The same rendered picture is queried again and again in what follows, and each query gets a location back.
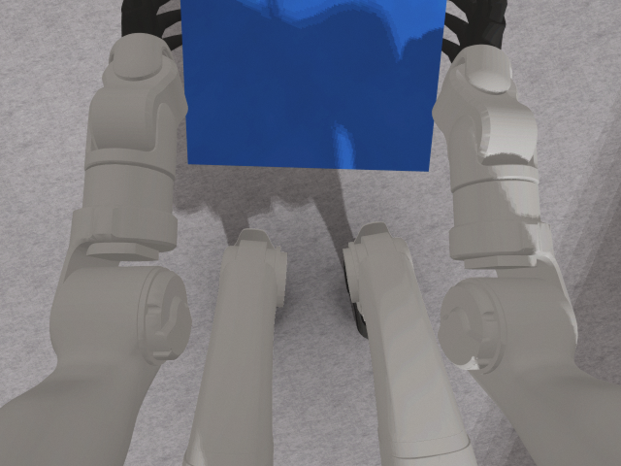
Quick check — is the left robot upper arm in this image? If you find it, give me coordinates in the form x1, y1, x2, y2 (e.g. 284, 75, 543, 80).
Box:
0, 266, 192, 466

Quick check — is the right robot hand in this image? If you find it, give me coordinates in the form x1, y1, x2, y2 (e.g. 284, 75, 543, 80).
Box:
441, 0, 507, 64

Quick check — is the right robot forearm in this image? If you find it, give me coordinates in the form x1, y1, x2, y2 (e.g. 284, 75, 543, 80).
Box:
432, 45, 578, 334

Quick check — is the left robot hand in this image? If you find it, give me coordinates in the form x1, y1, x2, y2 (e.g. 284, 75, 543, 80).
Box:
121, 0, 182, 50

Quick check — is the left robot forearm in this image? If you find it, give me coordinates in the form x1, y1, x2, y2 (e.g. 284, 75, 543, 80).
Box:
49, 33, 188, 351

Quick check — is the left robot shin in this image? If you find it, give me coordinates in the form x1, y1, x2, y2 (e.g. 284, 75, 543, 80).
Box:
219, 228, 274, 281

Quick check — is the robot shin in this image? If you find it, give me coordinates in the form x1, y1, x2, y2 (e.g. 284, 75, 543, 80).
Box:
353, 221, 414, 321
219, 228, 274, 281

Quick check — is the right robot upper arm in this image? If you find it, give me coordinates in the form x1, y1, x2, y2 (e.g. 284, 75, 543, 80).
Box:
438, 277, 621, 466

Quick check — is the right robot shin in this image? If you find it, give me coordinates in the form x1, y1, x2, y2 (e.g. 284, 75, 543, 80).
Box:
353, 221, 414, 321

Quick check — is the carton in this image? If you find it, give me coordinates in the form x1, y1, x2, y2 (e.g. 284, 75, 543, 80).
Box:
180, 0, 446, 172

